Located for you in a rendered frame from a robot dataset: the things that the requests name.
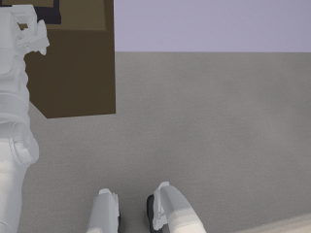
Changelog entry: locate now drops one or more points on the robot left hand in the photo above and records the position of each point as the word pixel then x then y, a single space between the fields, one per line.
pixel 33 38

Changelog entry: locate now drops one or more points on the left robot thigh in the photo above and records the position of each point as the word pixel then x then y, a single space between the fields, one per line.
pixel 104 211

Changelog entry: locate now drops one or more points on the drawer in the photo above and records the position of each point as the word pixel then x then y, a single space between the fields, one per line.
pixel 75 14

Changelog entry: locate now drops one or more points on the cabinet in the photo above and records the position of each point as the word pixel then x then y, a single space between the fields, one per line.
pixel 77 76

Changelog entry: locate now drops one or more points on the left robot forearm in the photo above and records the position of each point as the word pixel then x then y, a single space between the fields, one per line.
pixel 14 95

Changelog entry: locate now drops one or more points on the handle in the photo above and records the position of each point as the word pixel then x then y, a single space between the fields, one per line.
pixel 50 15

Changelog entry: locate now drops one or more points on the robot left upper arm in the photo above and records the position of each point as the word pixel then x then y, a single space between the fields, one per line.
pixel 18 149

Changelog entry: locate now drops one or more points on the robot right shin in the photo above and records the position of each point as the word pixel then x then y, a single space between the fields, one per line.
pixel 159 219

